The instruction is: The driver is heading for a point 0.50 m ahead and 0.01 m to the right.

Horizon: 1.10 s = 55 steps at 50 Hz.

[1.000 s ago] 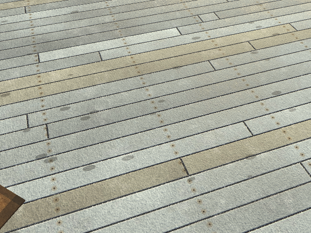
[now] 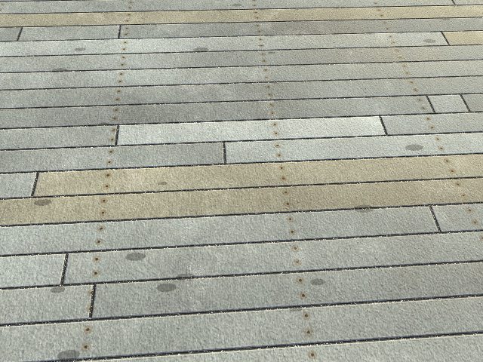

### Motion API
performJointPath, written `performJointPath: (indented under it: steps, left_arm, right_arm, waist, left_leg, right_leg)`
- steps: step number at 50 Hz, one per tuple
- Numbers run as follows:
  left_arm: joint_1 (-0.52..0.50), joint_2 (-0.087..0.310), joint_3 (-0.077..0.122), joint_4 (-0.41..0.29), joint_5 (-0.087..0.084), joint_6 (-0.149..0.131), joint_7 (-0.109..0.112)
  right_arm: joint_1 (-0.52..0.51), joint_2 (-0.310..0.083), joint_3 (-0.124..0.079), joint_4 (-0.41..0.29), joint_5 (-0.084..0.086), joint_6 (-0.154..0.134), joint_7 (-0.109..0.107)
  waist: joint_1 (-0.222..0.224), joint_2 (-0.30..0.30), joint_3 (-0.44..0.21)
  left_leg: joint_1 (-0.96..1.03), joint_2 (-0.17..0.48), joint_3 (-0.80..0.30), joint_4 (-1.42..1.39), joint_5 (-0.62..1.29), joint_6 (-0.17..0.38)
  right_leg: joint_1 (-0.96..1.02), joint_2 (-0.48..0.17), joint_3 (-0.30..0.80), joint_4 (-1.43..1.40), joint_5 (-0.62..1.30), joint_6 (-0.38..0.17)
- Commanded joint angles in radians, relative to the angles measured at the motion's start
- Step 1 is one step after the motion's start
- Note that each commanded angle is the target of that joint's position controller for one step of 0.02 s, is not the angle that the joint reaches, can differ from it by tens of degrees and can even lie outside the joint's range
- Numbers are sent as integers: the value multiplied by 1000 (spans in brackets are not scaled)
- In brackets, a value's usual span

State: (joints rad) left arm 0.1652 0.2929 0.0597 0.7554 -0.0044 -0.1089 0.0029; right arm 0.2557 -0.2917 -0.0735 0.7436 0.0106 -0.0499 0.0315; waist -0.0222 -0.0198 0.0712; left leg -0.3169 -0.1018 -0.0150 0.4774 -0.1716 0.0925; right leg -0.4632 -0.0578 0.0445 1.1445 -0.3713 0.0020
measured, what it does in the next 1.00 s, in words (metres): walks ahead, turning left: right foot, then left foot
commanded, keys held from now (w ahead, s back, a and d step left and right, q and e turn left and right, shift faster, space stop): w+q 0.28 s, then w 0.16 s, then no key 0.56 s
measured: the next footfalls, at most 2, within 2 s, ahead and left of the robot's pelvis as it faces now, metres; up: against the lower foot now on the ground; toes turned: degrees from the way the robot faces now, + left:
right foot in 0.32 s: +0.38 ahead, -0.12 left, +0.00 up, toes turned +15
left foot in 0.76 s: +0.49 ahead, +0.15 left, +0.00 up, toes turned +14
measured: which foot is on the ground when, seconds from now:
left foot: down 0.00-0.34, up 0.36-0.74, down 0.76-1.00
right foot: up 0.00-0.30, down 0.32-0.78, up 0.80-1.00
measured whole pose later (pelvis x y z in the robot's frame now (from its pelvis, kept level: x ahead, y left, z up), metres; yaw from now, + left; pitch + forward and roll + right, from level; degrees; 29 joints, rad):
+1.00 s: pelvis +0.41 +0.02 +0.00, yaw +15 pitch +0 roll +0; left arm 0.19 0.28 0.03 0.89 0.01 0.02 0.02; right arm 0.10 -0.22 -0.02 0.77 -0.02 0.00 0.00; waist 0.01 -0.03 0.03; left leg -0.34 -0.04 0.00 0.48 -0.14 0.02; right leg -0.30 -0.05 0.03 0.63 -0.34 0.07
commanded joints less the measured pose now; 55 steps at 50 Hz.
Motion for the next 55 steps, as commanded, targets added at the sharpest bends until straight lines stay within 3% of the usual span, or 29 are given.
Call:
performJointPath:
  steps: [1,2,3,4,7,11,14,16,17,18,19,20,22,23,26,28,34,37,38,39,40,41,44,46,49,51,52,53,55]
  left_arm:
    - [18,111,34,-63,19,1,3]
    - [-6,90,28,-77,21,7,3]
    - [-49,81,27,-82,30,16,7]
    - [-68,65,18,-98,20,17,5]
    - [-187,50,8,-121,12,5,-8]
    - [-248,78,15,-147,-3,-9,-25]
    - [-189,115,30,-137,-7,-22,-28]
    - [-2,157,52,-89,11,-33,-20]
    - [142,206,62,-75,22,-31,-14]
    - [211,269,80,-21,25,-18,-27]
    - [180,163,56,-38,-3,-17,-35]
    - [133,109,41,-44,-6,-12,-31]
    - [69,86,27,-41,10,-2,-29]
    - [76,77,20,-35,21,-7,-29]
    - [54,92,19,-7,16,-11,-26]
    - [43,117,24,9,5,-1,-20]
    - [104,145,22,68,-7,38,-5]
    - [82,138,16,83,-20,48,-2]
    - [116,115,7,91,-8,43,-3]
    - [172,75,-11,83,26,31,-8]
    - [249,16,-33,107,21,36,-7]
    - [190,65,-24,104,9,55,-5]
    - [133,100,-5,97,6,111,16]
    - [146,80,-7,112,7,131,28]
    - [169,41,-14,147,14,130,25]
    - [130,57,-14,137,37,129,21]
    - [102,94,-10,119,36,129,24]
    - [70,147,5,130,19,129,28]
    - [46,82,-10,137,24,111,25]
  right_arm:
    - [-19,-126,-29,-85,4,-25,-16]
    - [-7,-152,-35,-80,4,-24,-24]
    - [17,-139,-32,-73,7,-23,-32]
    - [25,-179,-40,-70,2,-21,-38]
    - [59,-160,-39,-58,9,-9,-48]
    - [117,-160,-41,-35,18,2,-53]
    - [100,-159,-44,-38,15,12,-58]
    - [88,-95,-22,-48,4,12,-52]
    - [119,-39,0,-61,-16,10,-51]
    - [270,-5,11,-72,26,0,-49]
    - [244,-109,-4,-38,34,-2,-53]
    - [125,-152,-16,-52,24,-2,-51]
    - [14,-125,-14,-80,-1,-9,-49]
    - [-3,-108,-12,-83,-8,-14,-44]
    - [27,-53,1,-85,-7,-5,-45]
    - [-12,-26,15,-94,-15,1,-43]
    - [-134,-46,15,-110,-10,1,-27]
    - [-94,-74,0,-93,-24,-2,-27]
    - [-66,-119,-12,-88,-31,-3,-36]
    - [-31,-181,-21,-97,-47,3,-45]
    - [-22,-110,-2,-84,-50,19,-47]
    - [-19,-39,19,-75,-34,26,-39]
    - [-131,-86,13,-64,-24,28,-25]
    - [-206,-93,9,-62,-34,30,-30]
    - [-231,-64,15,-39,-29,36,-36]
    - [-183,-34,25,-3,-23,35,-34]
    - [-162,-35,25,11,-30,35,-32]
    - [-146,-37,22,11,-31,36,-34]
    - [-170,-54,15,29,-27,38,-47]
  waist:
    - [32,33,-112]
    - [33,45,-97]
    - [13,8,-89]
    - [16,81,-75]
    - [-37,78,-50]
    - [-58,97,-53]
    - [-15,142,-63]
    - [74,126,-180]
    - [116,-2,-326]
    - [42,-359,-387]
    - [69,-207,-291]
    - [93,-107,-170]
    - [69,-15,-67]
    - [60,-38,-49]
    - [12,-76,-89]
    - [17,-65,-106]
    - [59,-77,-139]
    - [12,-60,-145]
    - [7,-17,-172]
    - [32,104,-267]
    - [37,225,-361]
    - [6,207,-328]
    - [37,128,-187]
    - [70,159,-162]
    - [88,157,-176]
    - [74,115,-150]
    - [47,68,-103]
    - [8,-38,-52]
    - [23,-49,-40]
  left_leg:
    - [161,266,-347,-249,245,206]
    - [137,261,-328,-258,256,205]
    - [150,229,-303,-273,229,177]
    - [119,244,-299,-270,252,186]
    - [61,177,-241,-254,145,129]
    - [133,216,-335,-186,71,111]
    - [200,245,-412,-93,107,89]
    - [168,175,-351,109,204,42]
    - [40,103,-260,388,4,3]
    - [-310,-16,-168,676,-420,-58]
    - [-419,57,-207,785,-386,-66]
    - [-442,86,-185,799,-294,-66]
    - [-406,141,-143,724,-187,-68]
    - [-334,156,-134,676,-178,-69]
    - [-272,167,-77,537,-192,-111]
    - [-230,167,-46,395,-113,-129]
    - [-74,119,-20,114,138,-105]
    - [67,99,-8,-51,225,-53]
    - [179,155,-58,-84,448,-22]
    - [386,313,-200,10,834,57]
    - [465,437,-331,13,865,193]
    - [411,436,-380,-34,729,210]
    - [199,377,-325,-132,348,139]
    - [59,324,-258,-172,247,111]
    - [-12,259,-163,-163,96,75]
    - [-49,212,-142,-161,-156,2]
    - [-59,179,-126,-147,-267,-35]
    - [-24,133,-82,-136,-235,-63]
    - [82,122,-59,-68,-124,-72]
  right_leg:
    - [-128,-46,36,-106,64,18]
    - [-142,-34,23,-175,115,37]
    - [-167,-26,18,-202,193,42]
    - [-162,-19,21,-291,252,56]
    - [-64,30,4,-519,423,70]
    - [-23,58,34,-637,444,55]
    - [41,58,45,-672,324,15]
    - [318,13,43,-708,332,-51]
    - [573,-154,230,-693,273,-113]
    - [807,-330,712,-820,9,-274]
    - [751,-322,752,-867,-206,-255]
    - [635,-280,588,-874,-162,-217]
    - [451,-208,401,-907,72,-206]
    - [380,-174,305,-898,361,-185]
    - [336,-177,194,-896,768,-238]
    - [327,-152,102,-893,887,-230]
    - [351,-131,36,-856,798,-179]
    - [348,-111,49,-747,691,-132]
    - [310,-65,27,-674,624,-87]
    - [183,1,-12,-535,344,-34]
    - [102,38,-23,-407,-57,14]
    - [59,31,11,-315,-289,42]
    - [33,-5,24,-281,-233,72]
    - [146,-5,5,-365,-118,81]
    - [306,23,-42,-563,130,64]
    - [363,2,-18,-681,250,33]
    - [327,-45,24,-725,207,7]
    - [216,-36,16,-721,41,-29]
    - [116,-25,25,-779,-37,-21]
